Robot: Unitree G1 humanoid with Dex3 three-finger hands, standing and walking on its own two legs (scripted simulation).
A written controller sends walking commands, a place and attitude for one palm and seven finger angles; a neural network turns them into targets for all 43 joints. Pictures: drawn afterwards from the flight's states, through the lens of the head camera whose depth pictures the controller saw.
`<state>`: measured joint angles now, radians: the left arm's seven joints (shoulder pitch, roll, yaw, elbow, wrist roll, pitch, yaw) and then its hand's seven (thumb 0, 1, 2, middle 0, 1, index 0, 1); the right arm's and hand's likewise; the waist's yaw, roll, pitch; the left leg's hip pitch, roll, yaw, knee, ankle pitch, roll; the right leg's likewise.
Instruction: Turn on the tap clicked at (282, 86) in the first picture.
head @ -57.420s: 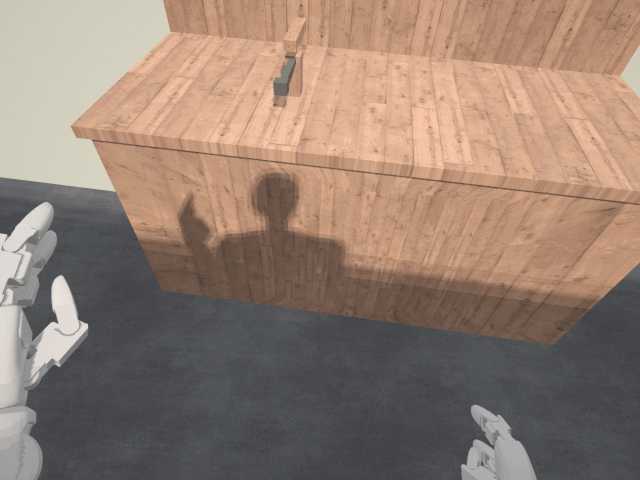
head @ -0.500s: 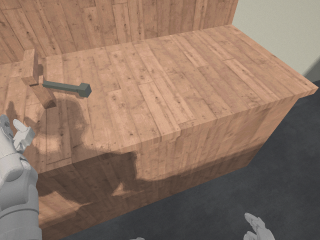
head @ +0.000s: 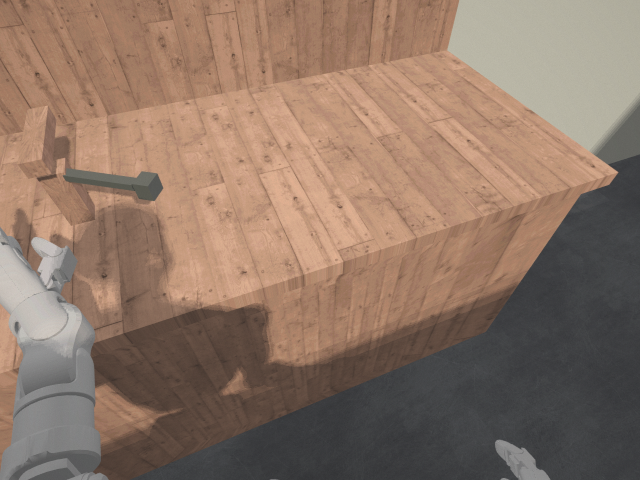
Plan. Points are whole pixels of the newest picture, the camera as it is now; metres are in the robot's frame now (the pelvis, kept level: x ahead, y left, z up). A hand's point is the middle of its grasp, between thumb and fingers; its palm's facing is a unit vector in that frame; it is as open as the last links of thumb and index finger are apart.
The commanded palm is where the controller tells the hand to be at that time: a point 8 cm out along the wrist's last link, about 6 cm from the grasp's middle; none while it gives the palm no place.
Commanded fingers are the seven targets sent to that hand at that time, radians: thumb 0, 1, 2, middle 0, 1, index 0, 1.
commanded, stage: push the lever round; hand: left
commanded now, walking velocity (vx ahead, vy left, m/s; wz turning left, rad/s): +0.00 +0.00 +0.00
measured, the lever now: (148, 186) +0.47 +0.27 +0.11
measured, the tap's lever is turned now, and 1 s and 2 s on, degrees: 57 57 60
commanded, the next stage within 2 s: lift the hand up off the lever in 1.82 s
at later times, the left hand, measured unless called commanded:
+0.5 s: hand (99, 232) +0.39 +0.31 +0.10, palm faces +0.82 -0.58 -0.05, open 7.8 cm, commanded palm +0.33 +0.32 +0.11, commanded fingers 0.00 0.90 0.90 -0.15 -0.15 -0.15 -0.15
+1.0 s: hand (118, 214) +0.42 +0.30 +0.10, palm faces +0.87 -0.49 -0.06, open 7.8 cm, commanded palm +0.37 +0.30 +0.11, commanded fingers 0.00 0.90 0.90 -0.15 -0.15 -0.15 -0.15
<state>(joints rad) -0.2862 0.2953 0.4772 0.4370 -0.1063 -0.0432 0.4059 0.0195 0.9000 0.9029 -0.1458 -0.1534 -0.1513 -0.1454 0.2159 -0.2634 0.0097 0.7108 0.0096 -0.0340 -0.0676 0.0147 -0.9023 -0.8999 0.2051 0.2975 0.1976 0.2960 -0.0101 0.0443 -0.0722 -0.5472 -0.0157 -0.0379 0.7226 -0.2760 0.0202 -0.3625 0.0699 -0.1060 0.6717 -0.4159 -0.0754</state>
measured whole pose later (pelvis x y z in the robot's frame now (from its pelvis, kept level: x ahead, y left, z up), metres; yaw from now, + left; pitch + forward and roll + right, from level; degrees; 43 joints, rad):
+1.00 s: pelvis +0.01 +0.01 +0.00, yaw +1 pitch +9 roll -2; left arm -0.62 0.18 0.48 0.70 0.05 -0.01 0.78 0.02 0.90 0.90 -0.15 -0.15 -0.15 -0.15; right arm 0.23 -0.23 -0.01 0.76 -0.05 -0.01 0.03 0.01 -0.90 -0.90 0.20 0.30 0.20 0.30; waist -0.05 0.05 -0.11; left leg -0.62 -0.03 -0.04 0.76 -0.29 0.03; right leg -0.43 0.06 -0.12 0.70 -0.43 -0.06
